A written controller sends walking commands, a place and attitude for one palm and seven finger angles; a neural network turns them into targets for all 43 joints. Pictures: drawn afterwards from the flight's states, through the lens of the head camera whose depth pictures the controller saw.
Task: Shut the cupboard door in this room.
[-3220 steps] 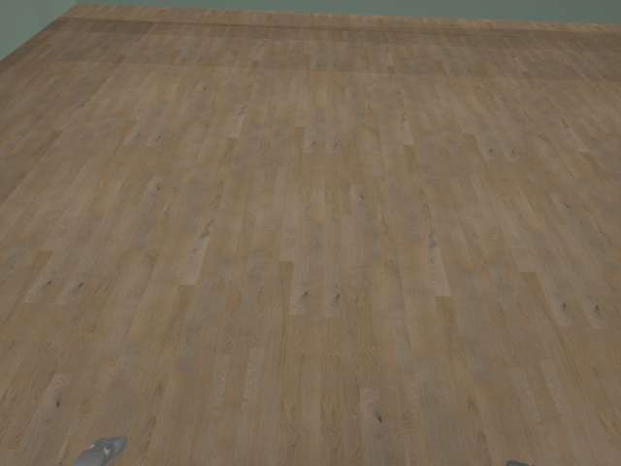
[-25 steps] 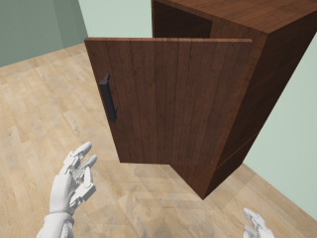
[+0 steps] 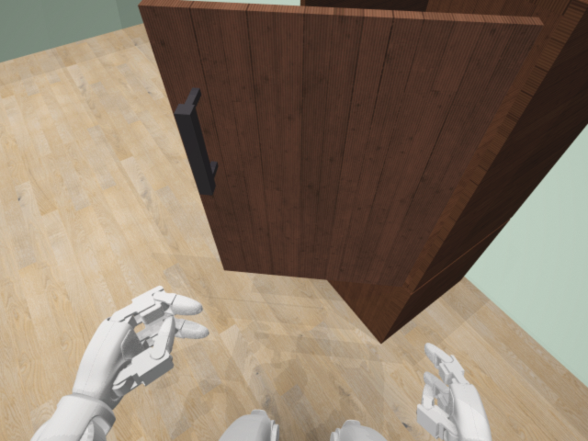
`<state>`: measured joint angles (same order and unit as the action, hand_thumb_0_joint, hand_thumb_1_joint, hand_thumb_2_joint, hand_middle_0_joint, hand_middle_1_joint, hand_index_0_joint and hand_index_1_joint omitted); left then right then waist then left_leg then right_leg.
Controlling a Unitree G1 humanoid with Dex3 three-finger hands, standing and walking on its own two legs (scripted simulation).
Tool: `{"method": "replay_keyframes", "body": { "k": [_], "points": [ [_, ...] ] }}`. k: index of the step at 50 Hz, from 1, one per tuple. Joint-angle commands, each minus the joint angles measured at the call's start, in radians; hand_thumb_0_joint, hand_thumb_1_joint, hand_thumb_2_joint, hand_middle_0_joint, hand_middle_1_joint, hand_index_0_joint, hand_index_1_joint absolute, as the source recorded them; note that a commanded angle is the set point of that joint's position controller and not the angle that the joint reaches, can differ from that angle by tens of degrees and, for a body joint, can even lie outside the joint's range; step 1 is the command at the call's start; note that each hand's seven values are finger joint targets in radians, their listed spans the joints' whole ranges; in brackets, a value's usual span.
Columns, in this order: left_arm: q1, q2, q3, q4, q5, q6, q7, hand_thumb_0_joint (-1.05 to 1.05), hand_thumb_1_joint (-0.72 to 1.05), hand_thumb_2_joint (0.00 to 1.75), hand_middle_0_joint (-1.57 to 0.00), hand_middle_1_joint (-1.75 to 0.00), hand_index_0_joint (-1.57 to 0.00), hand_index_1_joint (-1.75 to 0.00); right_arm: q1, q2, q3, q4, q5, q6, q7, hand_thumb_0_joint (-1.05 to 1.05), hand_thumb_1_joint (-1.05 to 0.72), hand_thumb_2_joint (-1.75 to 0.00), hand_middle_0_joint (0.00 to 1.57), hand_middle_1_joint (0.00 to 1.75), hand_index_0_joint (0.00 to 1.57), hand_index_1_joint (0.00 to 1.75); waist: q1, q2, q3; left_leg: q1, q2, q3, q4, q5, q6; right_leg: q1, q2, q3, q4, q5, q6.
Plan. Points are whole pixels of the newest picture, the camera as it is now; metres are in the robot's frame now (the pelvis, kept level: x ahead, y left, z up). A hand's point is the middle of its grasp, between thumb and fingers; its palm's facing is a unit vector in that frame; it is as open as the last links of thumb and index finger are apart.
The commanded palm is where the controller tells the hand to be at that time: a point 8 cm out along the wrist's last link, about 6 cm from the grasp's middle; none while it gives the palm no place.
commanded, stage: raise the hand and make a fist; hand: left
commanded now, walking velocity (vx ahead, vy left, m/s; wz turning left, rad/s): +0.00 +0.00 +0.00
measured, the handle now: (201, 144) +0.48 +0.17 +0.13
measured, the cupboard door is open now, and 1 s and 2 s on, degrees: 49 49 49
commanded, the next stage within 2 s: bring the fist close to the handle in 1.16 s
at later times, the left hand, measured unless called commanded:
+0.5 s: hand (94, 318) +0.23 +0.22 +0.12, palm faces +0.01 -1.00 -0.05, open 3.1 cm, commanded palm +0.20 +0.27 +0.11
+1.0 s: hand (110, 313) +0.23 +0.21 +0.12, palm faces -0.06 -1.00 -0.03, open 3.1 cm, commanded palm +0.21 +0.27 +0.13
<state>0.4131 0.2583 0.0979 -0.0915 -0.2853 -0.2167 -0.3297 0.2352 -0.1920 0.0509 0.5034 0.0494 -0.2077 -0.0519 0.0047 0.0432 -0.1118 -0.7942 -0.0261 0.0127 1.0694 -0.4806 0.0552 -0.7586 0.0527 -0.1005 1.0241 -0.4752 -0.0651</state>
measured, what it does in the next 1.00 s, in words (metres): stands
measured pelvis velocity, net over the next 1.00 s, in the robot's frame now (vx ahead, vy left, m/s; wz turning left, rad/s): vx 0.01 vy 0.03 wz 0.01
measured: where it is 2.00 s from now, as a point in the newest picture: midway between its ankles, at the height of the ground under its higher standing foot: outside the picture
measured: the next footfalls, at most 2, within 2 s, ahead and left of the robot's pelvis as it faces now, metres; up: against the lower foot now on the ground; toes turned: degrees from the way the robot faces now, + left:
none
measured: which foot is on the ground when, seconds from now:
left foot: down 0.00-1.00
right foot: down 0.00-1.00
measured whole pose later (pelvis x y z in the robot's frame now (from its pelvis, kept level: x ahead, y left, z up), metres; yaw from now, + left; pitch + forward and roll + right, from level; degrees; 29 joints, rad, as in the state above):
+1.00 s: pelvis +0.01 +0.03 +0.04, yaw +0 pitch +4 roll -2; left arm 0.33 0.28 0.15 -0.13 -0.29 -0.10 -0.28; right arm 0.28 -0.26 0.06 0.53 0.04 -0.24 -0.06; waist 0.01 0.04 -0.06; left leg -0.49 -0.06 0.02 0.79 -0.37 0.09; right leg -0.45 0.03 -0.07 0.74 -0.36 -0.03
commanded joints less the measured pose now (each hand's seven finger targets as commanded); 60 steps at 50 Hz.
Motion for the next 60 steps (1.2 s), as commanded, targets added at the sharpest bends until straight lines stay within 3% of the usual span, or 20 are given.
{"method": "replay_keyframes", "body": {
  "k": [1, 5, 8, 11, 15, 19, 22, 25, 28, 30, 31, 35, 37, 41, 45, 47, 50, 53, 57, 60],
  "points": [
    [0.106, 0.116, 0.222, -0.341, -0.068, -0.095, 0.109, 0.00, 0.90, 0.90, -0.90, -1.06, -0.90, -1.06, -0.055, -0.120, -0.082, -0.176, -0.009, -0.055, -0.010, 0.00, -0.90, -0.90, 0.20, 0.30, 0.20, 0.30, 0.072, -0.030, -0.282, 0.150, 0.013, -0.077, -0.182, 0.377, -0.032, 0.339, -0.053, 0.132, -0.167, 0.479, 0.061],
    [0.074, 0.039, 0.090, -0.281, -0.031, -0.203, 0.093, 0.00, 0.90, 0.90, -0.97, -1.14, -0.97, -1.14, -0.023, -0.146, -0.085, -0.138, -0.024, -0.070, 0.007, 0.00, -0.90, -0.90, 0.20, 0.30, 0.20, 0.30, -0.002, -0.041, -0.154, 0.158, 0.021, -0.085, -0.168, 0.399, -0.030, 0.176, -0.034, 0.090, -0.136, 0.452, 0.056],
    [0.078, 0.022, 0.018, -0.231, -0.018, -0.203, 0.030, 0.00, 0.90, 0.90, -1.02, -1.20, -1.02, -1.20, -0.003, -0.177, -0.093, -0.142, -0.017, -0.083, 0.010, 0.00, -0.90, -0.90, 0.20, 0.30, 0.20, 0.30, -0.025, -0.032, -0.144, 0.173, 0.027, -0.098, -0.181, 0.344, -0.035, 0.113, -0.027, 0.068, -0.152, 0.307, 0.046],
    [0.057, 0.099, 0.068, -0.292, -0.021, -0.165, 0.007, 0.00, 0.90, 0.90, -1.08, -1.26, -1.08, -1.26, 0.002, -0.188, -0.099, -0.162, -0.006, -0.088, 0.002, 0.00, -0.90, -0.90, 0.20, 0.30, 0.20, 0.30, -0.002, -0.013, -0.234, 0.221, 0.024, -0.103, -0.209, 0.336, -0.033, 0.177, -0.030, 0.075, -0.178, 0.282, 0.039],
    [0.022, 0.186, 0.183, -0.401, -0.025, -0.143, 0.074, 0.00, 0.90, 0.90, -1.15, -1.34, -1.15, -1.34, -0.012, -0.173, -0.092, -0.174, -0.007, -0.072, -0.006, 0.00, -0.90, -0.90, 0.20, 0.30, 0.20, 0.30, 0.042, 0.044, -0.281, 0.299, 0.032, -0.119, -0.259, 0.404, -0.056, 0.223, -0.018, 0.050, -0.170, 0.302, 0.024],
    [0.019, 0.095, 0.137, -0.375, -0.042, -0.139, 0.122, 0.00, 0.90, 0.90, -1.23, -1.42, -1.23, -1.42, -0.017, -0.166, -0.076, -0.172, -0.003, -0.055, -0.001, 0.00, -0.90, -0.90, 0.20, 0.30, 0.20, 0.30, 0.026, 0.059, -0.171, 0.330, 0.051, -0.145, -0.313, 0.372, -0.081, 0.175, -0.010, 0.020, -0.189, 0.255, 0.025],
    [-0.005, 0.059, 0.071, -0.303, -0.022, -0.093, 0.102, 0.00, 0.90, 0.90, -1.28, -1.48, -1.28, -1.48, -0.009, -0.181, -0.073, -0.169, 0.000, -0.047, 0.004, 0.00, -0.90, -0.90, 0.20, 0.30, 0.20, 0.30, -0.003, 0.024, -0.105, 0.324, 0.059, -0.160, -0.337, 0.321, -0.079, 0.156, -0.010, 0.018, -0.217, 0.229, 0.032],
    [-0.055, 0.075, 0.040, -0.245, 0.000, -0.028, 0.065, 0.00, 0.90, 0.90, -1.30, -1.50, -1.30, -1.50, -0.010, -0.198, -0.068, -0.166, 0.007, -0.047, 0.000, 0.00, -0.90, -0.90, 0.20, 0.30, 0.20, 0.30, -0.016, 0.001, -0.055, 0.313, 0.061, -0.177, -0.372, 0.223, -0.069, 0.168, -0.014, 0.025, -0.256, 0.193, 0.031],
    [-0.129, 0.132, 0.087, -0.305, -0.001, 0.000, 0.056, 0.00, 0.90, 0.90, -1.30, -1.50, -1.30, -1.50, -0.022, -0.196, -0.060, -0.178, 0.005, -0.055, -0.007, 0.00, -0.90, -0.90, 0.20, 0.30, 0.20, 0.30, 0.002, 0.026, -0.114, 0.354, 0.056, -0.185, -0.403, 0.192, -0.071, 0.212, -0.018, 0.030, -0.273, 0.187, 0.028],
    [-0.157, 0.206, 0.170, -0.343, -0.006, -0.005, 0.078, 0.00, 0.90, 0.90, -1.30, -1.50, -1.30, -1.50, -0.030, -0.196, -0.055, -0.173, -0.002, -0.057, -0.011, 0.00, -0.90, -0.90, 0.20, 0.30, 0.20, 0.30, 0.023, 0.041, -0.139, 0.377, 0.054, -0.178, -0.411, 0.228, -0.076, 0.255, -0.017, 0.034, -0.280, 0.209, 0.021],
    [-0.180, 0.189, 0.167, -0.383, -0.012, -0.018, 0.087, 0.00, 0.90, 0.90, -1.30, -1.50, -1.30, -1.50, -0.038, -0.184, -0.050, -0.177, -0.001, -0.060, -0.010, 0.00, -0.90, -0.90, 0.20, 0.30, 0.20, 0.30, 0.026, 0.068, -0.157, 0.410, 0.057, -0.181, -0.422, 0.247, -0.082, 0.260, -0.019, 0.031, -0.281, 0.215, 0.020],
    [-0.206, 0.175, 0.186, -0.348, -0.034, -0.043, 0.108, 0.00, 0.90, 0.90, -1.30, -1.50, -1.30, -1.50, -0.040, -0.182, -0.041, -0.145, -0.004, -0.069, -0.009, 0.00, -0.90, -0.90, 0.20, 0.30, 0.20, 0.30, 0.021, 0.060, -0.113, 0.421, 0.060, -0.183, -0.443, 0.253, -0.087, 0.269, -0.013, 0.025, -0.305, 0.222, 0.020],
    [-0.215, 0.133, 0.144, -0.288, -0.036, -0.026, 0.093, 0.00, 0.90, 0.90, -1.30, -1.50, -1.30, -1.50, -0.039, -0.186, -0.042, -0.131, 0.002, -0.074, -0.007, 0.00, -0.90, -0.90, 0.20, 0.30, 0.20, 0.30, 0.005, 0.038, -0.065, 0.409, 0.062, -0.185, -0.457, 0.204, -0.084, 0.258, -0.015, 0.024, -0.323, 0.200, 0.027],
    [-0.166, 0.086, 0.079, -0.167, -0.027, 0.057, 0.034, 0.00, 0.90, 0.90, -1.30, -1.50, -1.30, -1.50, -0.034, -0.198, -0.049, -0.123, 0.014, -0.084, -0.008, 0.00, -0.90, -0.90, 0.20, 0.30, 0.20, 0.30, 0.001, -0.013, -0.020, 0.376, 0.051, -0.164, -0.466, 0.179, -0.063, 0.285, -0.024, 0.033, -0.364, 0.206, 0.029],
    [-0.175, 0.178, 0.160, -0.229, -0.021, 0.081, 0.036, 0.00, 0.90, 0.90, -1.30, -1.50, -1.30, -1.50, -0.043, -0.203, -0.054, -0.137, 0.005, -0.087, -0.010, 0.00, -0.90, -0.90, 0.20, 0.30, 0.20, 0.30, 0.027, -0.029, -0.085, 0.384, 0.038, -0.136, -0.454, 0.228, -0.049, 0.349, -0.030, 0.050, -0.376, 0.236, 0.027],
    [-0.212, 0.191, 0.188, -0.310, -0.025, 0.045, 0.060, 0.00, 0.90, 0.90, -1.30, -1.50, -1.30, -1.50, -0.049, -0.192, -0.051, -0.146, -0.002, -0.090, -0.009, 0.00, -0.90, -0.90, 0.20, 0.30, 0.20, 0.30, 0.034, -0.003, -0.130, 0.415, 0.035, -0.130, -0.452, 0.281, -0.056, 0.364, -0.028, 0.046, -0.363, 0.259, 0.025],
    [-0.238, 0.209, 0.218, -0.365, -0.028, -0.030, 0.106, 0.00, 0.90, 0.90, -1.30, -1.50, -1.30, -1.50, -0.045, -0.185, -0.048, -0.129, -0.011, -0.096, -0.005, 0.00, -0.90, -0.90, 0.20, 0.30, 0.20, 0.30, 0.036, 0.049, -0.127, 0.433, 0.036, -0.130, -0.446, 0.307, -0.064, 0.354, -0.021, 0.047, -0.353, 0.269, 0.018],
    [-0.205, 0.140, 0.160, -0.302, -0.028, -0.063, 0.107, 0.00, 0.90, 0.90, -1.30, -1.50, -1.30, -1.50, -0.036, -0.183, -0.049, -0.110, -0.008, -0.098, 0.002, 0.00, -0.90, -0.90, 0.20, 0.30, 0.20, 0.30, 0.012, 0.054, -0.085, 0.424, 0.035, -0.119, -0.431, 0.293, -0.060, 0.320, -0.022, 0.047, -0.354, 0.267, 0.022],
    [-0.161, 0.104, 0.097, -0.191, -0.021, -0.009, 0.054, 0.00, 0.90, 0.90, -1.30, -1.50, -1.30, -1.50, -0.029, -0.197, -0.055, -0.109, 0.002, -0.091, 0.004, 0.00, -0.90, -0.90, 0.20, 0.30, 0.20, 0.30, -0.001, -0.004, -0.037, 0.366, 0.029, -0.109, -0.424, 0.225, -0.040, 0.314, -0.031, 0.061, -0.380, 0.231, 0.031],
    [-0.158, 0.146, 0.127, -0.186, -0.025, 0.037, 0.027, 0.00, 0.90, 0.90, -1.30, -1.50, -1.30, -1.50, -0.036, -0.204, -0.059, -0.119, 0.004, -0.086, -0.004, 0.00, -0.90, -0.90, 0.20, 0.30, 0.20, 0.30, 0.008, -0.032, -0.056, 0.346, 0.021, -0.095, -0.407, 0.229, -0.026, 0.350, -0.040, 0.090, -0.399, 0.232, 0.033]
  ]
}}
